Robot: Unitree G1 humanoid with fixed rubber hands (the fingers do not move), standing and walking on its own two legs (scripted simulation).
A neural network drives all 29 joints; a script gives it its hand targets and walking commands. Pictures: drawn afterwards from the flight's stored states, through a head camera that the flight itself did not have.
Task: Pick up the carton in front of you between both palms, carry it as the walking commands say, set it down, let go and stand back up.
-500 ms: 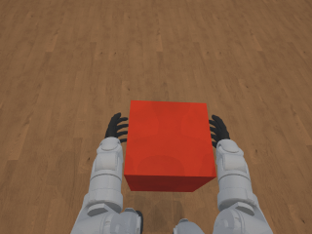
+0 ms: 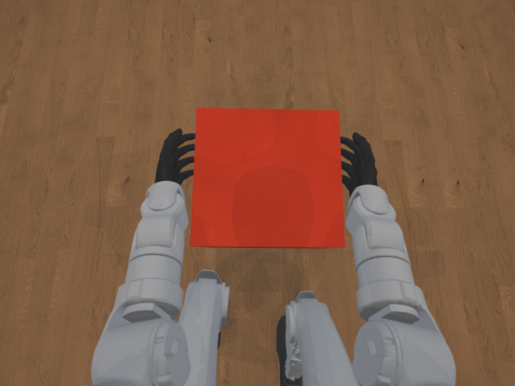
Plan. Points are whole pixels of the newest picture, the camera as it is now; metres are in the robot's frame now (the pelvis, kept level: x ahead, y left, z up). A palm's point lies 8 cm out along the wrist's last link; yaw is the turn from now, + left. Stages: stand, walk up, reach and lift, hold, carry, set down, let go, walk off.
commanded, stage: set down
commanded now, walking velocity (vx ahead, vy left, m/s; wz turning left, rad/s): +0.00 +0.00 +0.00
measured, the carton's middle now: (264, 191) +0.42 +0.02 -0.15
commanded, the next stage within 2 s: none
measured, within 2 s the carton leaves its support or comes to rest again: rests again in 1.92 s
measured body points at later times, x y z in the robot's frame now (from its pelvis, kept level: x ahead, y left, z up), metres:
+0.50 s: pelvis -0.02 +0.01 -0.12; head +0.28 +0.04 +0.21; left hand +0.45 +0.19 -0.25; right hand +0.47 -0.11 -0.24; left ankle +0.12 +0.13 -0.57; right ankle +0.03 -0.11 -0.57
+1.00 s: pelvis -0.04 +0.00 -0.21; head +0.31 +0.01 +0.07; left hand +0.49 +0.20 -0.36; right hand +0.50 -0.10 -0.38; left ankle +0.12 +0.13 -0.57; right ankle +0.03 -0.11 -0.57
